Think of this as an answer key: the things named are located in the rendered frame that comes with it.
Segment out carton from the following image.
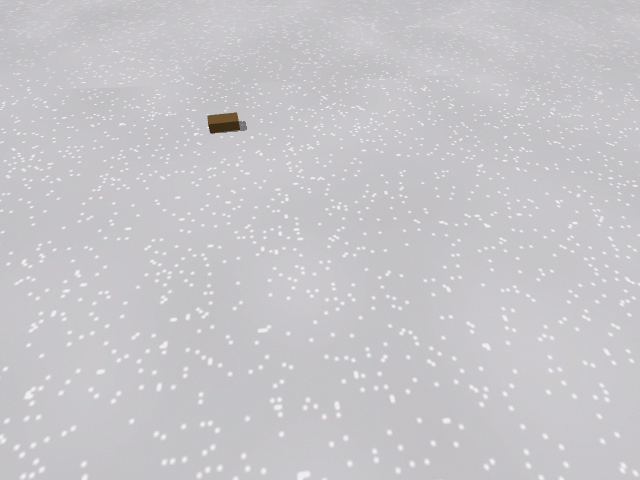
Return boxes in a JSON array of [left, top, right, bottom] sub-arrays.
[[207, 112, 240, 133]]

